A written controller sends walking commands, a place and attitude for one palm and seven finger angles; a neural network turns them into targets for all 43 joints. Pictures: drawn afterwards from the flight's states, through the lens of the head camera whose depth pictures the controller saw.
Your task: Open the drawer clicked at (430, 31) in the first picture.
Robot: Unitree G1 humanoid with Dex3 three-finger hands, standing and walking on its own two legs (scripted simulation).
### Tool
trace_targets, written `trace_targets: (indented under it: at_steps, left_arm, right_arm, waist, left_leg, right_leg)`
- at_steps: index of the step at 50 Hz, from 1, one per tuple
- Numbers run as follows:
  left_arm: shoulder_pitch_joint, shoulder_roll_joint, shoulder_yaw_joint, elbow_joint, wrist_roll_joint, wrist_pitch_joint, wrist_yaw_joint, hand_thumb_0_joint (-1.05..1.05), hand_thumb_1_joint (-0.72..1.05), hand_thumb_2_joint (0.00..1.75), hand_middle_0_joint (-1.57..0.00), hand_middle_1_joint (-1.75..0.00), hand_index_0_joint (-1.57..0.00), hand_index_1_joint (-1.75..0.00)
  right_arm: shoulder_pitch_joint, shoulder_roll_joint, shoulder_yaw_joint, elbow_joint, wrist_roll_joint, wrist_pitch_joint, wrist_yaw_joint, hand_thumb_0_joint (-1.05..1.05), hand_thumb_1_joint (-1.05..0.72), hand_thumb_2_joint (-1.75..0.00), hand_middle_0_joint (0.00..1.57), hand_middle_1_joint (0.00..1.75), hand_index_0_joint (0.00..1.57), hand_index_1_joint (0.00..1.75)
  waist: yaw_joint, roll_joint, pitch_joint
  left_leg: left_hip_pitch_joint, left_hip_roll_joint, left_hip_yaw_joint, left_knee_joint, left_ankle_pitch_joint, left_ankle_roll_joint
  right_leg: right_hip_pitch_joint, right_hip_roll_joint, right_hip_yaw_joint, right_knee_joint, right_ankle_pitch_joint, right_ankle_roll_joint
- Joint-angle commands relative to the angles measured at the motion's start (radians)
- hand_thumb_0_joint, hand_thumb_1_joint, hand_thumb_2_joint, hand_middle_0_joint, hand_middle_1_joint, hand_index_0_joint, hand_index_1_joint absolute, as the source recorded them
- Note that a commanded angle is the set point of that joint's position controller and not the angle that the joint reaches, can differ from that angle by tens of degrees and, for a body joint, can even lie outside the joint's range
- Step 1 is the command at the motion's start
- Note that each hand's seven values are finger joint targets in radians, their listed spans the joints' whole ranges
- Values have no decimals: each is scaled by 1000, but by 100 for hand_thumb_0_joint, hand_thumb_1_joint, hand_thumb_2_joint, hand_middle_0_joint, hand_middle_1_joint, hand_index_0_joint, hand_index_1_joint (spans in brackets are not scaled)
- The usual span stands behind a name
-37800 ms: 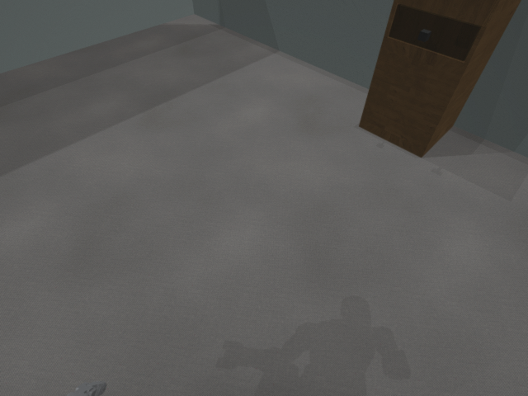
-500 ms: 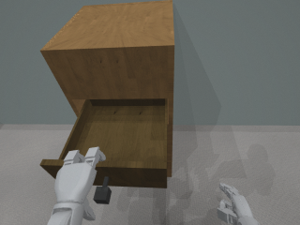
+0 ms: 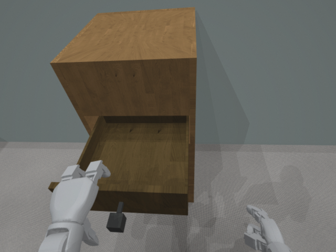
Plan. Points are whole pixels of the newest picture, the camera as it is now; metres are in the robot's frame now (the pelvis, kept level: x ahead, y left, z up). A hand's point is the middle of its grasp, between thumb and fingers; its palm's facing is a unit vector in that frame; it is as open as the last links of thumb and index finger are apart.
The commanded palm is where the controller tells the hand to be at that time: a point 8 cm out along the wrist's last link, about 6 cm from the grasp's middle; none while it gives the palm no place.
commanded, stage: lift the hand off the handle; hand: left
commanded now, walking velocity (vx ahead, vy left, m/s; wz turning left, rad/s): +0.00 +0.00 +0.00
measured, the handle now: (118, 215) +0.24 +0.19 -0.10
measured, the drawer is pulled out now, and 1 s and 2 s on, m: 0.29 0.29 0.29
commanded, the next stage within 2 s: draw the hand back to the body in 0.02 s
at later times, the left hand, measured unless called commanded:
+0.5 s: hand (76, 202) +0.20 +0.23 +0.07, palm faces +0.06 -0.15 -0.99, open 13.8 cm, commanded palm +0.17 +0.22 +0.14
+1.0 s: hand (67, 182) +0.20 +0.22 +0.15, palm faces +0.33 -0.88 -0.34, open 13.0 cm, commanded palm +0.15 +0.26 +0.17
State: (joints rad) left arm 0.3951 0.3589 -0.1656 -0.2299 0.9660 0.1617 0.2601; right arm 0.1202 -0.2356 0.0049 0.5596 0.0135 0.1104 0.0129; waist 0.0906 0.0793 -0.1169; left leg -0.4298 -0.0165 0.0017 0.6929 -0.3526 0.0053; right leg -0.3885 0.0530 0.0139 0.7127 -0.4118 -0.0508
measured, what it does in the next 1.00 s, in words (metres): stands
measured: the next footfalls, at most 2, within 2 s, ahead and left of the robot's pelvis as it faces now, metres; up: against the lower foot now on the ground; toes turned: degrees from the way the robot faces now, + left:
none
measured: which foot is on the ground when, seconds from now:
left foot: down 0.00-1.00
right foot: down 0.00-1.00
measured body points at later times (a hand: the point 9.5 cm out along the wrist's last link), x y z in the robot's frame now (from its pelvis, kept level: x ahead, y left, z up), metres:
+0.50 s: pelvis +0.00 +0.01 +0.00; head +0.00 -0.03 +0.45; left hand +0.19 +0.23 +0.12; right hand +0.22 -0.19 -0.09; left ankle +0.00 +0.12 -0.72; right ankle -0.03 -0.09 -0.72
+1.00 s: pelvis +0.02 +0.01 +0.02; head +0.01 -0.01 +0.47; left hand +0.18 +0.26 +0.17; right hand +0.21 -0.19 -0.06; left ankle +0.00 +0.12 -0.72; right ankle -0.03 -0.09 -0.72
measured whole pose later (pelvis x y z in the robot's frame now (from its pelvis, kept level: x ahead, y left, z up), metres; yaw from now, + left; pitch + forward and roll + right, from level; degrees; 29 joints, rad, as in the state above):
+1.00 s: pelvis +0.02 +0.01 +0.02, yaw +2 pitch -1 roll +0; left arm 0.55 0.28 0.12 -0.49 -0.02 -0.05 0.15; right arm 0.22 -0.20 0.06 0.57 0.01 -0.12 -0.07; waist 0.04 0.05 -0.02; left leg -0.21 -0.04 -0.04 0.54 -0.31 0.02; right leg -0.14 0.03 -0.02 0.52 -0.36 -0.03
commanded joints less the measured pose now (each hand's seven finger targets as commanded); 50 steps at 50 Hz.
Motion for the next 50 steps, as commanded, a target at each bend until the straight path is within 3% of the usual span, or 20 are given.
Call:
trace_targets:
  at_steps: [1, 9, 11, 12, 16, 17, 20, 24, 30, 33, 36, 37, 38, 39, 40, 42, 44, 45, 47, 50]
  left_arm:
    - [-112, 114, 78, -211, 14, -45, 15, 0, -50, 30, -30, -120, -30, -120]
    - [-92, 144, 124, -283, 38, -78, 57, 0, -50, 30, -30, -120, -30, -120]
    - [-54, 147, 135, -273, 37, -61, 64, 0, -50, 30, -30, -120, -30, -120]
    - [-70, 147, 138, -259, 32, -54, 63, 0, -50, 30, -30, -120, -30, -120]
    - [-33, 143, 126, -279, 11, -21, 39, 0, -50, 30, -30, -120, -30, -120]
    - [-36, 148, 130, -273, 0, -15, 28, 0, -50, 30, -30, -120, -30, -120]
    - [-43, 184, 160, -302, -11, -14, -2, 0, -50, 30, -30, -120, -30, -120]
    - [-36, 182, 155, -346, -16, -47, -28, 0, -50, 30, -30, -120, -30, -120]
    - [38, 257, 263, -358, -29, -69, -28, 0, -50, 30, -30, -120, -30, -120]
    - [51, 234, 247, -382, -45, -78, -36, 0, -50, 30, -30, -120, -30, -120]
    - [55, 257, 268, -393, -60, -76, -49, 0, -50, 30, -30, -120, -30, -120]
    - [31, -125, 195, -384, -829, -130, -95, 0, -47, 32, -30, -118, -30, -118]
    - [77, 8, 267, -367, -868, -170, -101, 0, -43, 33, -29, -115, -29, -115]
    - [84, 76, 352, -443, -933, -205, -97, 0, -40, 34, -29, -113, -29, -113]
    - [80, 107, 391, -452, -953, -226, -90, 0, -36, 36, -29, -111, -29, -111]
    - [35, 99, 384, -515, -969, -263, -85, 0, -29, 39, -29, -107, -29, -107]
    - [72, 78, 383, -493, -984, -270, -89, 0, -22, 42, -28, -102, -28, -102]
    - [74, 97, 409, -477, -987, -272, -90, 0, -18, 43, -28, -100, -28, -100]
    - [81, 69, 391, -478, -995, -284, -101, 0, -12, 47, -27, -95, -27, -95]
    - [136, 82, 437, -463, -1003, -291, -110, 0, -1, 51, -26, -88, -26, -88]
  right_arm:
    - [-161, -74, -24, -179, -7, -57, -6, 0, -90, -90, 20, 30, 20, 30]
    - [-156, -71, -39, -186, -11, -55, 9, 0, -90, -90, 20, 30, 20, 30]
    - [-154, -71, -32, -193, -9, -54, 11, 0, -90, -90, 20, 30, 20, 30]
    - [-166, -70, -33, -187, -3, -51, 10, 0, -90, -90, 20, 30, 20, 30]
    - [-170, -73, -26, -202, 5, -49, 11, 0, -90, -90, 20, 30, 20, 30]
    - [-176, -74, -26, -198, 10, -47, 9, 0, -90, -90, 20, 30, 20, 30]
    - [-183, -81, -17, -207, 11, -45, 3, 0, -90, -90, 20, 30, 20, 30]
    - [-163, -77, -16, -209, 4, -51, 1, 0, -90, -90, 20, 30, 20, 30]
    - [-166, -86, -14, -217, 5, -54, -1, 0, -90, -90, 20, 30, 20, 30]
    - [-152, -87, -20, -218, 5, -50, 0, 0, -90, -90, 20, 30, 20, 30]
    - [-147, -92, -16, -221, 6, -49, -3, 0, -90, -90, 20, 30, 20, 30]
    - [-69, -23, -12, -269, 30, -129, -31, 0, -90, -90, 20, 30, 20, 30]
    - [-65, -52, -5, -248, 26, -180, -51, 0, -90, -90, 20, 30, 20, 30]
    - [-64, -58, 3, -241, 16, -195, -79, 0, -90, -90, 20, 30, 20, 30]
    - [-76, -59, 10, -223, 9, -216, -98, 0, -90, -90, 20, 30, 20, 30]
    - [-46, -57, 16, -202, -1, -257, -111, 0, -90, -90, 20, 30, 20, 30]
    - [-39, -55, 18, -178, -1, -276, -109, 0, -90, -90, 20, 30, 20, 30]
    - [-50, -61, 14, -162, -4, -282, -109, 0, -90, -90, 20, 30, 20, 30]
    - [-44, -58, 13, -153, -3, -293, -101, 0, -90, -90, 20, 30, 20, 30]
    - [-61, -58, 1, -134, -7, -298, -94, 0, -90, -90, 20, 30, 20, 30]
  waist:
    - [-12, -114, -109]
    - [2, -38, -146]
    - [9, -58, -151]
    - [-1, -83, -120]
    - [6, -69, -133]
    - [-5, -89, -103]
    - [-1, -71, -90]
    - [-4, -59, -88]
    - [14, -63, -77]
    - [9, -51, -87]
    - [5, -59, -86]
    - [-111, -135, 13]
    - [-74, -149, -4]
    - [-54, -152, -13]
    - [-46, -115, -2]
    - [-52, -38, -14]
    - [-51, -15, 36]
    - [-48, -19, 64]
    - [-52, 11, 66]
    - [-42, -43, 36]
  left_leg:
    - [119, -12, 16, -54, 226, 35]
    - [145, -4, 10, -49, 268, 24]
    - [135, -4, 10, -49, 263, 25]
    - [130, -1, 8, -54, 254, 24]
    - [140, 2, 8, -69, 263, 27]
    - [136, 5, 7, -76, 252, 27]
    - [140, 7, 5, -94, 244, 27]
    - [173, 10, 4, -94, 254, 31]
    - [170, 11, 3, -98, 270, 25]
    - [180, 8, 6, -95, 281, 29]
    - [180, 10, 1, -100, 277, 29]
    - [298, 35, -25, -126, 224, 54]
    - [303, 42, -27, -143, 203, 50]
    - [294, 36, -30, -166, 231, 42]
    - [297, 30, -28, -175, 238, 37]
    - [311, 27, -33, -193, 291, 27]
    - [299, 29, -39, -212, 312, 19]
    - [286, 28, -41, -218, 312, 17]
    - [298, 32, -41, -230, 320, 14]
    - [308, 32, -37, -232, 392, 13]
  right_leg:
    - [10, -37, 28, -147, 355, 34]
    - [-14, -20, 10, -119, 328, 10]
    - [-5, -19, 7, -119, 326, 12]
    - [-14, -17, 11, -125, 327, 13]
    - [12, -21, 0, -131, 327, 19]
    - [10, -22, 1, -141, 321, 21]
    - [23, -26, 8, -160, 302, 21]
    - [12, -30, -8, -170, 289, 23]
    - [38, -29, 10, -187, 328, 21]
    - [37, -30, -6, -184, 340, 25]
    - [38, -33, -13, -190, 328, 28]
    - [108, -33, -53, -201, 307, 31]
    - [111, -35, -47, -209, 267, 35]
    - [143, -49, -49, -228, 281, 37]
    - [147, -54, -45, -240, 285, 39]
    - [165, -70, -48, -247, 320, 33]
    - [169, -71, -53, -269, 330, 31]
    - [172, -68, -52, -288, 335, 29]
    - [182, -71, -53, -292, 340, 29]
    - [227, -68, -59, -305, 423, 31]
